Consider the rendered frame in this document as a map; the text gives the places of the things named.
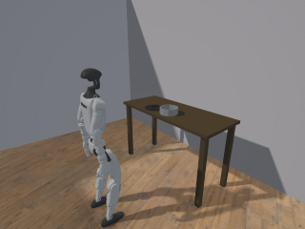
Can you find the robot left upper arm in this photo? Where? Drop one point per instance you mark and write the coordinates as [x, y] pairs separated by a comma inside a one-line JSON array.
[[80, 113]]

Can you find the robot right forearm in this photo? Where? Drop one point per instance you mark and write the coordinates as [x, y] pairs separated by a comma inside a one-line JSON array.
[[97, 141]]

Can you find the robot right hand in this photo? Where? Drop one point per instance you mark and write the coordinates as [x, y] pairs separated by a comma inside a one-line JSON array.
[[105, 168]]

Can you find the robot right shin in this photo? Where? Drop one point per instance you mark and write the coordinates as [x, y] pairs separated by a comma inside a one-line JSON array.
[[112, 199]]

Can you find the lid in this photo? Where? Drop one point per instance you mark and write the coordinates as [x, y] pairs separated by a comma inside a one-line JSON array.
[[151, 108]]

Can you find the table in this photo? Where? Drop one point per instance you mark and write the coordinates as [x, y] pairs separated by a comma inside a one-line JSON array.
[[196, 121]]

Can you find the pot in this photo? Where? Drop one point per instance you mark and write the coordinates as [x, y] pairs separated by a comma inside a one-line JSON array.
[[168, 110]]

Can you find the robot left hand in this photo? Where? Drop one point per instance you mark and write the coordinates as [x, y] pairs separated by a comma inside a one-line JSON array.
[[85, 146]]

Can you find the robot left forearm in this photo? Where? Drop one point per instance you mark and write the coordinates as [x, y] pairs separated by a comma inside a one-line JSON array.
[[84, 133]]

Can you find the robot shin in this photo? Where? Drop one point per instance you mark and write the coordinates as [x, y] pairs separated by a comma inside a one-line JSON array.
[[112, 199], [100, 186]]

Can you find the robot right upper arm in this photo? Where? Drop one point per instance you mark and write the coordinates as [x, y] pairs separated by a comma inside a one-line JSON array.
[[98, 108]]

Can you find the robot left shin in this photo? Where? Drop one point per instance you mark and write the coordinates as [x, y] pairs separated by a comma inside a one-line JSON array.
[[100, 186]]

